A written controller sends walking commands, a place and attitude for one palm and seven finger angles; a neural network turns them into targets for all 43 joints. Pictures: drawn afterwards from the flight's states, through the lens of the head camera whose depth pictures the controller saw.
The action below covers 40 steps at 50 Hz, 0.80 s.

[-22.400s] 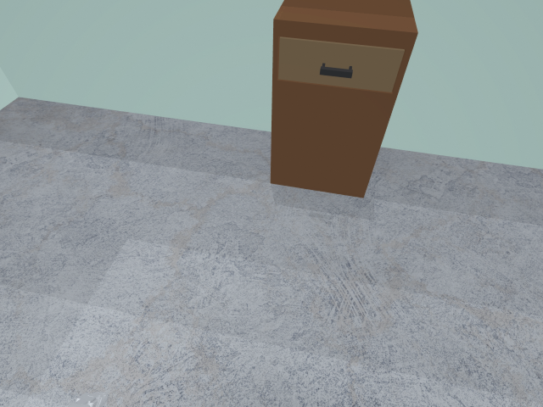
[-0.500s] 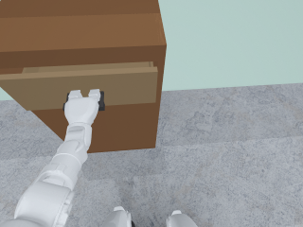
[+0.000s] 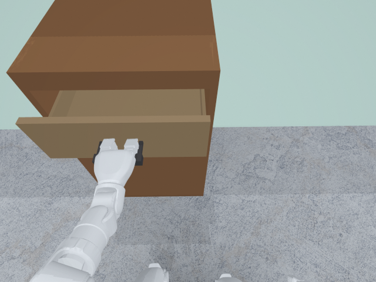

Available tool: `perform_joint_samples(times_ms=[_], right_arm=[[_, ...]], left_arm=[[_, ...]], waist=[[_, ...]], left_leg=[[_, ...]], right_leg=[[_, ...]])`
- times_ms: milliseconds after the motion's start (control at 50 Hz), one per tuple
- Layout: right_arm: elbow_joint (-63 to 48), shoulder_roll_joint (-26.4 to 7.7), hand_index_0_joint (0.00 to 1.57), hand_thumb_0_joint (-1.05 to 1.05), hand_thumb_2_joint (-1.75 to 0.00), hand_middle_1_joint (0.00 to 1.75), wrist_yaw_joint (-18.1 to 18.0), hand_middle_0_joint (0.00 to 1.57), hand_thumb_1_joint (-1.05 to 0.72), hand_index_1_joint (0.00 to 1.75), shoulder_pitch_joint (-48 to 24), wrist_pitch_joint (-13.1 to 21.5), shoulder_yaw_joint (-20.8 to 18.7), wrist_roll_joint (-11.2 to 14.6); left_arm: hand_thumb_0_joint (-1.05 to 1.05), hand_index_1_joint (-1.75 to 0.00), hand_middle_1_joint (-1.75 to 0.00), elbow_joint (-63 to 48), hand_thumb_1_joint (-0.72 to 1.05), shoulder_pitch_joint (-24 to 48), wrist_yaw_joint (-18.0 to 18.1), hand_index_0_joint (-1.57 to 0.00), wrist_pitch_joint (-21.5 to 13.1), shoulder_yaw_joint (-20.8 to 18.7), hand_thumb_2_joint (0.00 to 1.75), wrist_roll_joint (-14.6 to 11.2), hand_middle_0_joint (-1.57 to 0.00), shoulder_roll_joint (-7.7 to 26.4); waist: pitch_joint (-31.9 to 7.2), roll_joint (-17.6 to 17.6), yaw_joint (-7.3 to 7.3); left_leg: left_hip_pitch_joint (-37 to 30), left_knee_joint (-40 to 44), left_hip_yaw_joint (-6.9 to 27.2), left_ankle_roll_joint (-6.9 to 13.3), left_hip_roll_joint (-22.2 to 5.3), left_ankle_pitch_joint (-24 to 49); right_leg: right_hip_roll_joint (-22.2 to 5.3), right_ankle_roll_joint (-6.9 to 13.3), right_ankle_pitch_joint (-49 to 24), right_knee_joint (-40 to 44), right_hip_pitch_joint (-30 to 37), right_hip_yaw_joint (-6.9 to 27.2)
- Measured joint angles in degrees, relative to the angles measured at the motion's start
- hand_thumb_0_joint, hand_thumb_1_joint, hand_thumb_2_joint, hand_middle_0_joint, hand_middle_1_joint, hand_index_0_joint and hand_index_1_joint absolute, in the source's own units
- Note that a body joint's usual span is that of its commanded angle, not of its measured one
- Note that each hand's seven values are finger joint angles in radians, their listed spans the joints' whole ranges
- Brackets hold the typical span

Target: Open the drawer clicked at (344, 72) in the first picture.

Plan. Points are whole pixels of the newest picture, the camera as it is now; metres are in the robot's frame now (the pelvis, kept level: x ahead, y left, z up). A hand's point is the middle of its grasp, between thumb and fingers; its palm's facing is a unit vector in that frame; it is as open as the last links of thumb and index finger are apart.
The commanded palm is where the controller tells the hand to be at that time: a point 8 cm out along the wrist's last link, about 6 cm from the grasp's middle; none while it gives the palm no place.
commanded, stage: pull the drawer open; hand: left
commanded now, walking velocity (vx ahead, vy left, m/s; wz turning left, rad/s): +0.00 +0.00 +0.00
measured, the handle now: (119, 152) +0.42 +0.18 -0.03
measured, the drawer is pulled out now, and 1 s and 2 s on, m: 0.10 0.22 0.30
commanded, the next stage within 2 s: none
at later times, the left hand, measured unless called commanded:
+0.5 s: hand (119, 195) +0.32 +0.17 -0.05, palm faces -0.02 -0.07 -1.00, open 5.4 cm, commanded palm +0.29 +0.18 +0.00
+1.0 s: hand (115, 223) +0.25 +0.17 -0.05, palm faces -0.02 -0.09 -1.00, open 5.3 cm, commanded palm +0.22 +0.18 +0.00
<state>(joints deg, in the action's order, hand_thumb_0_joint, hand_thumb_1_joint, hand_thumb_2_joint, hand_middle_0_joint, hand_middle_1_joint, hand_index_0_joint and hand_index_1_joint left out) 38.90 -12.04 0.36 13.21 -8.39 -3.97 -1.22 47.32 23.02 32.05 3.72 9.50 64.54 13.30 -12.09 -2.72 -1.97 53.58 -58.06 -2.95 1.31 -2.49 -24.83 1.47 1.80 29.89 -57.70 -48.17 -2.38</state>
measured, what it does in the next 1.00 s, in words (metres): stands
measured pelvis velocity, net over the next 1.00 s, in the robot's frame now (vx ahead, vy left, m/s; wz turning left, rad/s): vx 0.00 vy -0.01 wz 0.01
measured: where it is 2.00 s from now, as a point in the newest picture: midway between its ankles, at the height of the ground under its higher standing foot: outside the picture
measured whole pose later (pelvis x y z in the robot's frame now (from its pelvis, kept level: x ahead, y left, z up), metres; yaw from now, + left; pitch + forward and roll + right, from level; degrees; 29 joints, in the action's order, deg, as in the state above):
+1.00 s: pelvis +0.00 -0.01 +0.00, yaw +0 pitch +16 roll +0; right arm 33.9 -12.3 0.7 8.4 -8.0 -1.9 -1.8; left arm 19.0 -6.9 32.7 5.0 12.9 65.2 13.1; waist -11.2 -2.8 0.5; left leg 49.6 -59.3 -3.0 0.6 -2.3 -25.8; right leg 1.4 2.5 31.5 -60.0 -44.6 -2.2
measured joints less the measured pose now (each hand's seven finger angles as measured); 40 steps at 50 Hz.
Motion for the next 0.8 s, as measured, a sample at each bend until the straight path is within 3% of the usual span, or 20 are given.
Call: perform_joint_samples(times_ms=[160, 800], right_arm=[[-0.4, 0.0, 0.20, 0.01, -0.90, 0.30, -0.1, 0.20, -0.91, 0.30, -0.5, -0.1, 0.2, 0.1], [-4.1, -0.2, 0.20, 0.01, -0.90, 0.30, 0.0, 0.20, -0.91, 0.30, -3.8, 0.4, 1.6, -0.1]], left_arm=[[0.00, -1.35, -1.35, -2.3, 0.74, -2.3, -0.3, -0.41, 0.6, 0.5, 0.84, -0.4, -0.32, 0.0], [0.01, -1.33, -1.35, -22.8, 0.73, -23.9, -0.3, -0.44, 1.7, 2.6, 0.84, 0.2, -0.30, -0.4]], waist=[[0.3, -0.1, 0.33], [0.6, 0.1, 1.74]], left_leg=[[-0.5, 0.2, 0.1, -0.2, 0.0, 0.3], [-4.3, 0.2, -0.3, -0.5, 0.0, -0.5]], right_leg=[[0.0, 0.2, -0.1, -0.1, 0.4, -0.1], [0.0, 0.5, 0.8, -0.7, 3.8, 0.4]])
